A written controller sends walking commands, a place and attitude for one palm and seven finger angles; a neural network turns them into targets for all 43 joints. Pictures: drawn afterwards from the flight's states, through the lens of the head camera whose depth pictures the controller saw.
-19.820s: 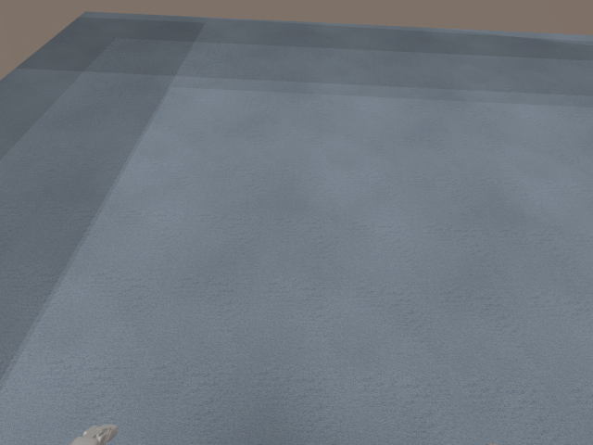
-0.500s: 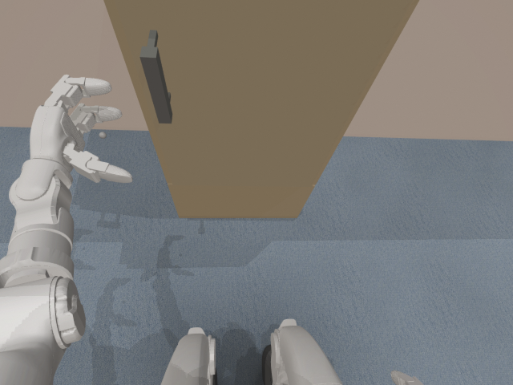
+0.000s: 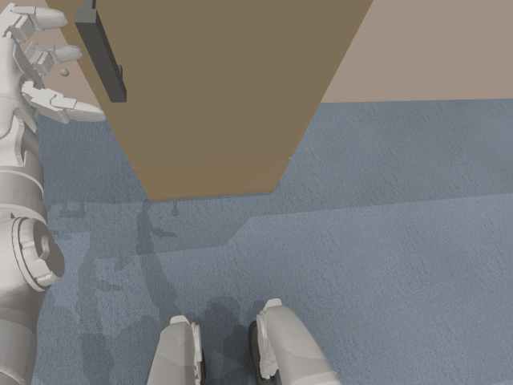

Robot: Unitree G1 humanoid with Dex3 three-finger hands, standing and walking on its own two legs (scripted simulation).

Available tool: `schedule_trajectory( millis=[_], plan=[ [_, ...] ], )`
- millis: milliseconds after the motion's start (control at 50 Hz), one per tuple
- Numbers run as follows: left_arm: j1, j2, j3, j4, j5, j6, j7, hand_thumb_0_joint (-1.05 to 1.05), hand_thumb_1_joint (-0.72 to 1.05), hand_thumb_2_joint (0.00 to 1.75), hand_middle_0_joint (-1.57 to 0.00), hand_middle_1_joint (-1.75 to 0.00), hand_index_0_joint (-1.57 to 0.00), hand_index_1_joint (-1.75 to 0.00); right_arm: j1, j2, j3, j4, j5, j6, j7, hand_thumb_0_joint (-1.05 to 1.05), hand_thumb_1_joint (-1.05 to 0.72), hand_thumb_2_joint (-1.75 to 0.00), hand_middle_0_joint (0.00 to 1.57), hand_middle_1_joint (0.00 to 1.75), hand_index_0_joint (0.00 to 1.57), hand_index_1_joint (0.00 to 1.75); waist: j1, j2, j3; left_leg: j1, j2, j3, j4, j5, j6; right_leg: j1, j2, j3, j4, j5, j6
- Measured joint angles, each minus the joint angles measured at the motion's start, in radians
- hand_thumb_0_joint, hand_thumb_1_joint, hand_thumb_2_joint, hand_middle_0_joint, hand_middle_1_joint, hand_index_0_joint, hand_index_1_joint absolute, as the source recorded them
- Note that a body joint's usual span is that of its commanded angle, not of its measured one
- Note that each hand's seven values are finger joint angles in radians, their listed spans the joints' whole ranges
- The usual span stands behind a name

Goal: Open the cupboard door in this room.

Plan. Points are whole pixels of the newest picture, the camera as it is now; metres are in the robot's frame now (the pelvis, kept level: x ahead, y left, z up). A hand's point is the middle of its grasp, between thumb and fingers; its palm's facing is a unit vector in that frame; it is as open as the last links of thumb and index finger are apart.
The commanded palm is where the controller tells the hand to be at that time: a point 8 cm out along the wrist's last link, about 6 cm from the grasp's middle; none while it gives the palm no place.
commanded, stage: move the hooked fingers beside the handle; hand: left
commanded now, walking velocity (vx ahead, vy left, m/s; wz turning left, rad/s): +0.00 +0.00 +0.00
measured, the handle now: (105, 50) +0.58 +0.16 +0.07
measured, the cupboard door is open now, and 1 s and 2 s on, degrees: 0 0 0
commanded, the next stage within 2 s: slide the fingers in behind the handle in 0.72 s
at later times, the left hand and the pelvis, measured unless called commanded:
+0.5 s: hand (69, 76) +0.55 +0.21 +0.06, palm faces +0.01 -1.00 -0.02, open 14.0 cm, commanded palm +0.53 +0.24 +0.06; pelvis +0.01 +0.00 +0.01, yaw +0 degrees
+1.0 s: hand (68, 83) +0.53 +0.20 +0.07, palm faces -0.01 -1.00 -0.01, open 14.0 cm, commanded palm +0.52 +0.23 +0.06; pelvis +0.01 +0.01 +0.01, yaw +0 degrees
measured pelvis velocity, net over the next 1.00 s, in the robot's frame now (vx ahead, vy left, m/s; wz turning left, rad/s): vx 0.01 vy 0.01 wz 0.00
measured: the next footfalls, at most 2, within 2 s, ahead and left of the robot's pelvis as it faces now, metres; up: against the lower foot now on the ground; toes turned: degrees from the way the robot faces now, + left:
none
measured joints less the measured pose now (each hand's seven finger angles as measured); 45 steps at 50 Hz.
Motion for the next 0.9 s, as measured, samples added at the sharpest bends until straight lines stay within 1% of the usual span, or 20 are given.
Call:
schedule_trajectory(
  millis=[60,140,260,440,540,760,820,900],
  plan=[
    [0.01,0.007,-0.005,-0.014,0.009,0.007,0.002,-0.01,-0.5,0.3,-0.3,-1.2,-0.32,-1.23,0.01,0.003,0.0,-0.003,-0.002,0.008,0.006,0.0,-0.9,-0.9,0.2,0.3,0.21,0.3,-0.001,0.002,0.001,-0.005,0.002,0.003,-0.001,-0.001,0.001,-0.006,0.002,0.003,-0.001,0.001,0.001],
    [0.028,-0.011,0.006,-0.035,-0.005,0.003,-0.003,-0.01,-0.5,0.3,-0.3,-1.2,-0.31,-1.22,0.015,0.009,0.0,0.001,-0.001,0.014,0.01,0.0,-0.9,-0.9,0.21,0.3,0.21,0.3,0.003,0.0,0.002,0.001,0.004,0.006,-0.006,-0.002,0.002,-0.001,0.004,0.007,-0.008,0.002,0.003],
    [0.038,-0.025,-0.005,-0.042,0.008,-0.001,0.017,-0.01,-0.5,0.3,-0.3,-1.2,-0.3,-1.21,0.01,0.013,-0.001,-0.003,-0.002,0.015,0.012,0.0,-0.9,-0.9,0.21,0.3,0.21,0.3,0.003,0.001,0.002,0.011,0.002,0.003,-0.013,-0.003,0.003,0.012,0.002,0.003,-0.017,0.0,0.004],
    [0.044,-0.044,-0.018,-0.044,0.007,-0.008,0.031,-0.01,-0.5,0.3,-0.3,-1.2,-0.3,-1.21,-0.011,0.014,-0.006,-0.007,-0.005,0.018,0.016,0.0,-0.9,-0.9,0.21,0.3,0.21,0.3,0.009,-0.001,-0.004,0.023,0.0,-0.001,-0.016,-0.008,0.004,0.026,0.001,0.001,-0.022,-0.006,0.005],
    [0.053,-0.051,-0.02,-0.042,0.001,-0.014,0.024,-0.01,-0.5,0.3,-0.3,-1.2,-0.29,-1.2,-0.021,0.013,-0.006,-0.012,-0.001,0.023,0.016,0.0,-0.9,-0.9,0.2,0.3,0.21,0.3,0.013,-0.003,-0.004,0.034,0.0,0.0,-0.019,-0.011,0.005,0.037,0.001,0.002,-0.025,-0.008,0.006],
    [0.074,-0.042,-0.013,-0.056,-0.009,-0.017,0.006,-0.01,-0.5,0.3,-0.3,-1.2,-0.3,-1.2,-0.025,0.013,-0.005,-0.018,0.004,0.025,0.012,0.0,-0.9,-0.9,0.2,0.3,0.21,0.3,0.016,-0.005,-0.003,0.04,0.001,0.001,-0.018,-0.013,0.005,0.042,0.003,0.003,-0.025,-0.009,0.007],
    [0.082,-0.046,-0.01,-0.067,-0.015,-0.02,0.0,-0.01,-0.5,0.3,-0.3,-1.2,-0.3,-1.2,-0.022,0.013,-0.007,-0.014,0.005,0.026,0.013,0.0,-0.9,-0.9,0.2,0.3,0.21,0.3,0.02,-0.005,-0.003,0.042,0.001,0.001,-0.019,-0.012,0.006,0.045,0.003,0.003,-0.027,-0.007,0.007],
    [0.091,-0.058,-0.024,-0.077,-0.026,-0.021,-0.001,-0.01,-0.5,0.3,-0.3,-1.2,-0.3,-1.2,-0.018,0.015,-0.01,-0.006,0.005,0.026,0.013,0.0,-0.9,-0.9,0.2,0.3,0.21,0.3,0.026,-0.005,-0.005,0.048,0.0,0.001,-0.022,-0.01,0.007,0.052,0.002,0.003,-0.03,-0.006,0.008]
  ],
)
